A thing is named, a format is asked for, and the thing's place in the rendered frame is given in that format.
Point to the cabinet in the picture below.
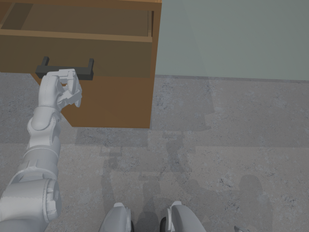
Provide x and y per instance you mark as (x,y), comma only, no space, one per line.
(110,102)

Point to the robot left thigh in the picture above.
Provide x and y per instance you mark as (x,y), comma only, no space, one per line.
(118,219)

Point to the left robot forearm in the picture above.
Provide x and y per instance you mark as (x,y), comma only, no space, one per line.
(42,153)

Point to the left robot upper arm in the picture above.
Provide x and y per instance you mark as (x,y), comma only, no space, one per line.
(29,206)

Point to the drawer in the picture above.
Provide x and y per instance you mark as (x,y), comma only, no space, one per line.
(119,40)

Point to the handle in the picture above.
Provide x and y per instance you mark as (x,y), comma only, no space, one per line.
(83,73)

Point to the robot right thigh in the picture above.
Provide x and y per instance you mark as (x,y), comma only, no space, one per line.
(180,218)

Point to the left robot hand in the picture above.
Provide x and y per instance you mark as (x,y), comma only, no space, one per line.
(53,94)

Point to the robot thigh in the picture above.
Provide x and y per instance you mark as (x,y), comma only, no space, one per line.
(118,219)
(180,218)

